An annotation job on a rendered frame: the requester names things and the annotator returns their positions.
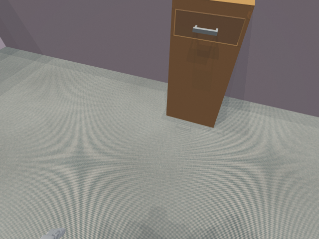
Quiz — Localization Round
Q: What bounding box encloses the drawer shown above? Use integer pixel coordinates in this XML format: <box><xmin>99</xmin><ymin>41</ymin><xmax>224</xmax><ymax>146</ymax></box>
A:
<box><xmin>174</xmin><ymin>9</ymin><xmax>245</xmax><ymax>45</ymax></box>

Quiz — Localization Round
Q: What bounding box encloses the robot left hand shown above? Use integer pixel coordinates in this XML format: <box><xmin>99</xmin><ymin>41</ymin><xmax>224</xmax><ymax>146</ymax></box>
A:
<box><xmin>40</xmin><ymin>228</ymin><xmax>66</xmax><ymax>239</ymax></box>

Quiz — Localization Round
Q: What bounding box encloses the cabinet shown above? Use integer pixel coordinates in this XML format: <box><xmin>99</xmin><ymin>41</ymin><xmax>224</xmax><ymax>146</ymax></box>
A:
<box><xmin>166</xmin><ymin>0</ymin><xmax>255</xmax><ymax>128</ymax></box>

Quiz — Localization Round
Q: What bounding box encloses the handle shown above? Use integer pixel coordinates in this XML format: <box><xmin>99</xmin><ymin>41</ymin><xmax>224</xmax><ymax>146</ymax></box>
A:
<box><xmin>192</xmin><ymin>25</ymin><xmax>218</xmax><ymax>36</ymax></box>

